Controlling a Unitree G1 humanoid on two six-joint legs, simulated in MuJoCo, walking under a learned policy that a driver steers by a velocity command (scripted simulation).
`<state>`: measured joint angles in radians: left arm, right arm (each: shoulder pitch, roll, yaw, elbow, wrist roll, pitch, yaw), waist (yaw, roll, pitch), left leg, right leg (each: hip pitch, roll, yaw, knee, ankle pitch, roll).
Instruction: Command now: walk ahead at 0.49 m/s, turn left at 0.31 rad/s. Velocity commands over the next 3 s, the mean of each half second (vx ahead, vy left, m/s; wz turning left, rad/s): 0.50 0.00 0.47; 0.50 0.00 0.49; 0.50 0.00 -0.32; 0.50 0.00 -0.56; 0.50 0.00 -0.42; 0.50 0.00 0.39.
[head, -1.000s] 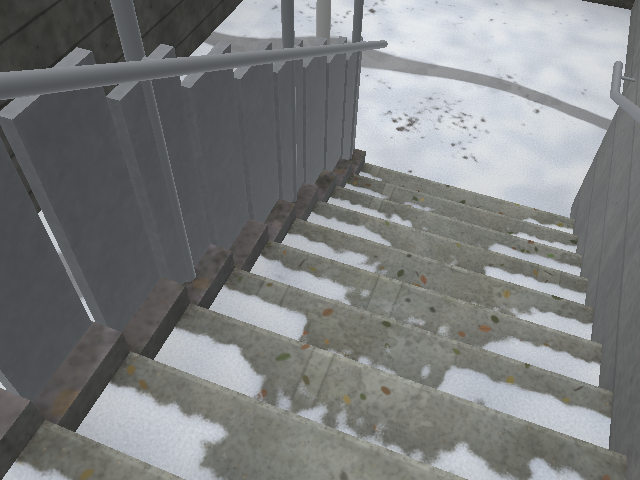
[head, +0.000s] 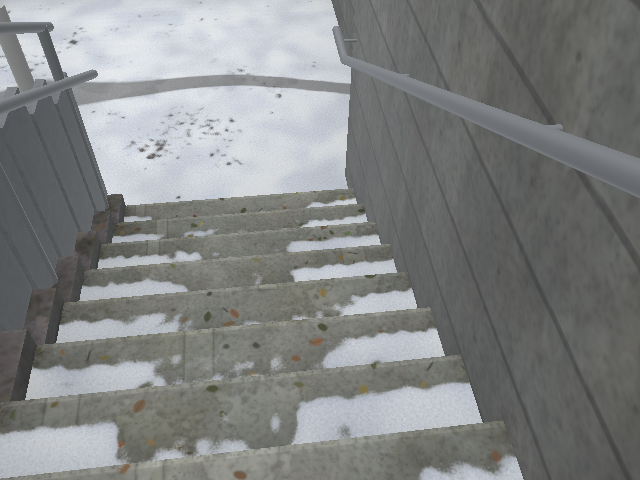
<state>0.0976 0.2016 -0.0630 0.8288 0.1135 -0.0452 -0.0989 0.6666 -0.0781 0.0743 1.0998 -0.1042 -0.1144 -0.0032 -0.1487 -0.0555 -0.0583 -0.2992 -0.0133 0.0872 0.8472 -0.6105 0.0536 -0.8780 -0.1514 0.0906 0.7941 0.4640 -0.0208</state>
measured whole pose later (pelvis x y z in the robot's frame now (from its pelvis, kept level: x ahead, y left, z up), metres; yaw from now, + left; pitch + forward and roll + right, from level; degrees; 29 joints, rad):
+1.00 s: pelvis +0.42 +0.02 -0.16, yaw +32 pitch +0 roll +2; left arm 0.08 0.23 0.04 0.78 0.08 -0.10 -0.07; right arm 0.51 -0.17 -0.01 0.96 -0.08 -0.11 0.05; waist -0.09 -0.04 -0.02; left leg -0.30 -0.04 -0.01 0.92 -0.62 0.03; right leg -0.54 -0.07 0.07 0.73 0.21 -0.02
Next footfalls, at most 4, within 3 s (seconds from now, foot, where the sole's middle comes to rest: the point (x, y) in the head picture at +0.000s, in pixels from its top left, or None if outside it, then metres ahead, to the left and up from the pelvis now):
0.16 right None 0.24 -0.17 -0.88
0.70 left None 0.32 0.11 -0.88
1.10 right None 0.60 -0.01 -1.04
1.44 left None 0.65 0.22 -1.04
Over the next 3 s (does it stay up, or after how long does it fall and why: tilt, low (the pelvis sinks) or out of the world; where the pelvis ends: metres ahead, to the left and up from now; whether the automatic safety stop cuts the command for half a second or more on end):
stays up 1.40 0.02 -0.75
